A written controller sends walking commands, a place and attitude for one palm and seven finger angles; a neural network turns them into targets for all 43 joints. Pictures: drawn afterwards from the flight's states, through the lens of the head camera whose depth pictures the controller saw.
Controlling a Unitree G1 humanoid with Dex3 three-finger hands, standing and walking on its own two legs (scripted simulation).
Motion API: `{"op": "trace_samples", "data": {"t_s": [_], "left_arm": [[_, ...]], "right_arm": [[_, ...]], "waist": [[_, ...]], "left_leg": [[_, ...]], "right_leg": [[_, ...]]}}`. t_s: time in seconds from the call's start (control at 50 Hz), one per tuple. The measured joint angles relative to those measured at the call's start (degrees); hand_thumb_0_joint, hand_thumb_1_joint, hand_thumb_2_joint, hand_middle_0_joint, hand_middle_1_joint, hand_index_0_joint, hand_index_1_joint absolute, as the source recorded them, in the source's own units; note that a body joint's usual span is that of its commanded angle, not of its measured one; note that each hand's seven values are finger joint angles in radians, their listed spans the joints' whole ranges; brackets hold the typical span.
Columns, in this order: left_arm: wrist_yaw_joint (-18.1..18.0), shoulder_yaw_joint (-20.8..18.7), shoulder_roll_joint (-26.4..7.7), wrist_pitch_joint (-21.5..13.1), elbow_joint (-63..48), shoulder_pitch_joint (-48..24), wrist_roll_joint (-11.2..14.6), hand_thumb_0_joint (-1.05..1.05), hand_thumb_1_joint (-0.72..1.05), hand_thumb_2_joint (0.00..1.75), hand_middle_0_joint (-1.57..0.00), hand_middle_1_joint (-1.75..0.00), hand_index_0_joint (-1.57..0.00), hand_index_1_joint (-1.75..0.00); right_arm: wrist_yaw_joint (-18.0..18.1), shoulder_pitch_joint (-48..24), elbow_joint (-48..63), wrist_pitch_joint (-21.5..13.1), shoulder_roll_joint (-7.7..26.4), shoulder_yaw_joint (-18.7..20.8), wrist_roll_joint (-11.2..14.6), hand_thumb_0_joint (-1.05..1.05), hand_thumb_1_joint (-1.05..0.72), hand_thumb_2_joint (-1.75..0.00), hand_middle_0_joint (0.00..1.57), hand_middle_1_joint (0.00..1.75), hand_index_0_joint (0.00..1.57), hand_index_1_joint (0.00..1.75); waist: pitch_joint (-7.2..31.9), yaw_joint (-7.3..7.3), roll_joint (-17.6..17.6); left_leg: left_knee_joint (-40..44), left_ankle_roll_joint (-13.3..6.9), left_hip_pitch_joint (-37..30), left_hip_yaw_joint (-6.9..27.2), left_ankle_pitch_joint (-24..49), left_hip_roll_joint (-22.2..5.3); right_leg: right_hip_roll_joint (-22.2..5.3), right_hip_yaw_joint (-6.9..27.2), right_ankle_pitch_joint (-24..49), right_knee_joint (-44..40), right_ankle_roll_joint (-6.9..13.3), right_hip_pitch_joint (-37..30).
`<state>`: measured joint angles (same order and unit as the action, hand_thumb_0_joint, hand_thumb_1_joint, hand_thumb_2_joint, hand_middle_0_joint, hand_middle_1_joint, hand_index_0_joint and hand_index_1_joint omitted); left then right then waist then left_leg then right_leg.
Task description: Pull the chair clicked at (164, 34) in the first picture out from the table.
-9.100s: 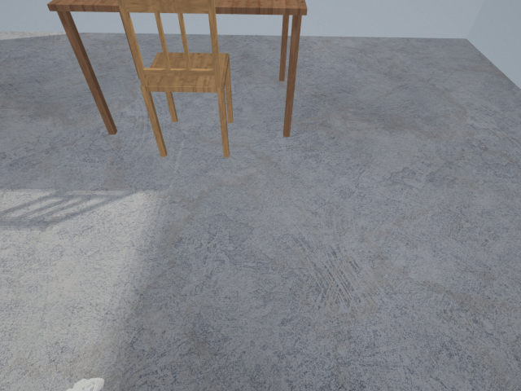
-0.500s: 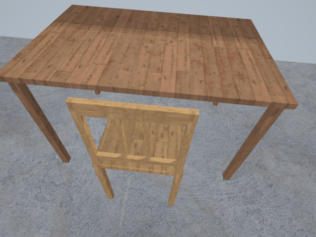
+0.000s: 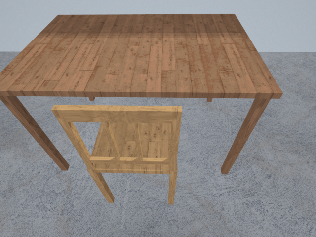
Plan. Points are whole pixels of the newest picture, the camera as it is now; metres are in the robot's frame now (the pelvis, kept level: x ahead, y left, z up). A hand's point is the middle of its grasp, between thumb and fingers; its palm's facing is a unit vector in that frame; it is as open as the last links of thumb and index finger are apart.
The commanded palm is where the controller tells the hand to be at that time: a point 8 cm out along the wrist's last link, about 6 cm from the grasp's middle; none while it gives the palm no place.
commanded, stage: come to a stop and stand still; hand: left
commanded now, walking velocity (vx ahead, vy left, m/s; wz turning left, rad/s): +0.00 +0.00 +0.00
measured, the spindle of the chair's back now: (112, 141) +0.45 +0.20 -0.11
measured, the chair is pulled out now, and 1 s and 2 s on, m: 0.00 0.00 0.00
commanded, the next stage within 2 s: look again from close up in 1.04 s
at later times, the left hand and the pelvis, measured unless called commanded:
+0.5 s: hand out of the picture -0.03 +0.14 -0.17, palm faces +0.06 -0.99 -0.13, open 7.3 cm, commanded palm none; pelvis +0.02 -0.01 +0.01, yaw +0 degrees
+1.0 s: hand out of the picture +0.01 +0.16 -0.17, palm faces +0.05 -0.99 -0.16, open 7.3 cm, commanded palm none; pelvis +0.04 +0.00 +0.01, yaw +0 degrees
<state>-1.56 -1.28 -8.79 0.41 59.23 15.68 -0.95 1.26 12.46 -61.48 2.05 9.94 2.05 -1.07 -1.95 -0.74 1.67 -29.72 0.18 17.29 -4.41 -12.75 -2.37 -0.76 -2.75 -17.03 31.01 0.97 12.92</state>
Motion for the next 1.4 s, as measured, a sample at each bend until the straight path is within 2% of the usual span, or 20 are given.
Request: {"op": "trace_samples", "data": {"t_s": [0.06, 0.28, 0.48, 0.66, 1.14, 1.2, 1.26, 1.4], "left_arm": [[-0.1, 0.5, 0.4, -0.2, 1.3, 0.5, 0.2, 0.00, 0.92, 0.90, -0.20, -0.30, -0.20, -0.30], [0.4, 1.0, 1.8, -0.9, 3.9, 2.9, 0.6, 0.00, 0.92, 0.90, -0.20, -0.30, -0.20, -0.30], [0.1, 1.3, 3.2, -1.5, 5.7, 5.3, 0.6, 0.00, 0.91, 0.90, -0.20, -0.30, -0.20, -0.30], [-0.2, 1.4, 3.2, -1.8, 5.8, 5.4, 0.4, 0.00, 0.91, 0.90, -0.20, -0.30, -0.20, -0.30], [-0.4, 1.3, 2.0, -1.8, 5.7, 4.4, 0.3, 0.00, 0.91, 0.90, -0.20, -0.30, -0.20, -0.30], [-1.1, 2.0, 2.5, -2.5, 4.9, 4.2, 0.0, 0.00, 0.91, 0.90, -0.20, -0.30, -0.20, -0.30], [-0.8, 2.1, 2.4, -2.1, 3.9, 3.8, 0.1, 0.00, 0.91, 0.90, -0.20, -0.30, -0.20, -0.30], [-0.8, 1.7, 0.8, -1.2, 1.8, 2.2, 0.2, 0.00, 0.91, 0.90, -0.20, -0.30, -0.20, -0.30]], "right_arm": [[-0.2, 1.7, -1.5, -0.7, -0.6, -0.7, 0.1, 0.00, -0.92, -0.90, 0.20, 0.30, 0.20, 0.30], [-0.1, 6.3, -4.9, -1.2, -3.1, -1.9, 0.2, 0.00, -0.91, -0.90, 0.20, 0.30, 0.20, 0.30], [0.3, 5.9, -5.2, -2.2, -4.3, -2.2, 0.5, 0.00, -0.91, -0.90, 0.20, 0.30, 0.20, 0.30], [0.7, 4.3, -4.8, -2.3, -3.2, -2.1, 0.4, 0.02, -0.93, -0.90, 0.20, 0.30, 0.20, 0.30], [0.5, 4.6, -4.3, -2.7, -2.6, -2.5, 0.5, 0.01, -0.92, -0.90, 0.20, 0.30, 0.20, 0.30], [-0.1, 4.8, -2.2, -2.4, -1.6, -2.3, 0.3, 0.01, -0.92, -0.90, 0.20, 0.30, 0.20, 0.30], [-0.4, 5.3, -0.1, -2.7, -1.0, -1.9, 0.1, 0.01, -0.92, -0.90, 0.20, 0.30, 0.20, 0.30], [-0.2, 5.3, 0.9, -2.6, -0.8, -1.9, 0.2, 0.01, -0.92, -0.90, 0.20, 0.30, 0.20, 0.30]], "waist": [[0.5, -0.31, -0.6], [0.1, 0.09, -1.8], [0.1, 0.61, -2.3], [0.9, 1.18, -2.3], [1.2, 0.87, -2.1], [0.6, 0.30, -0.4], [0.2, -0.34, 0.2], [0.7, -0.18, -0.2]], "left_leg": [[2.6, 0.5, -1.8, 0.4, 3.7, -0.4], [6.6, 1.2, -3.2, 1.0, 4.9, -0.7], [7.2, 0.9, -4.3, 0.6, 4.1, -0.4], [7.4, 0.4, -5.4, 0.2, 3.4, 0.4], [7.7, -0.1, -7.1, -0.1, 2.4, 1.0], [2.4, -0.1, -3.2, 0.8, 0.3, -0.1], [-1.0, -0.5, -1.1, 1.1, -1.4, 0.1], [-3.1, -1.2, -1.2, 0.3, -3.0, 1.1]], "right_leg": [[0.6, -0.2, 0.7, -1.5, 0.3, -1.4], [1.3, -0.8, 2.8, -6.3, 0.8, -3.4], [1.0, -0.5, 2.6, -7.5, 0.4, -4.7], [0.2, -0.1, 1.9, -7.6, -0.3, -5.7], [-0.4, 0.2, 1.0, -8.0, -0.8, -7.3], [0.5, -0.6, 0.8, -6.6, -0.8, -5.4], [0.2, -0.8, -1.0, -3.2, -0.9, -3.5], [-1.1, -0.1, -3.4, 0.6, -1.6, -2.7]]}}
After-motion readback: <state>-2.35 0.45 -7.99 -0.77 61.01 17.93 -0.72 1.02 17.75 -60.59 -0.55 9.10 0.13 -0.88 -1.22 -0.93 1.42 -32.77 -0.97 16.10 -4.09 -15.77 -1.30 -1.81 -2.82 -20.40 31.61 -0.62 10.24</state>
